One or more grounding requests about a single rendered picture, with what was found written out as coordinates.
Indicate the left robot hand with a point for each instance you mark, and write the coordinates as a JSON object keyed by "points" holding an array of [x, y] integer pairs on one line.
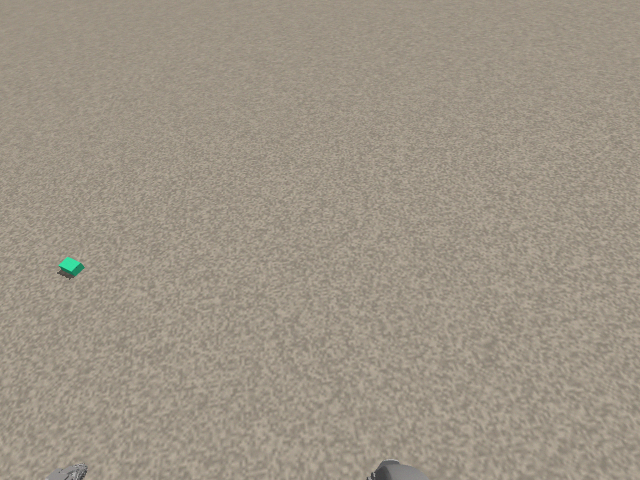
{"points": [[75, 472]]}

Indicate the small box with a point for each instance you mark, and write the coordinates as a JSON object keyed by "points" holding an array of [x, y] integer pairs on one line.
{"points": [[71, 266]]}

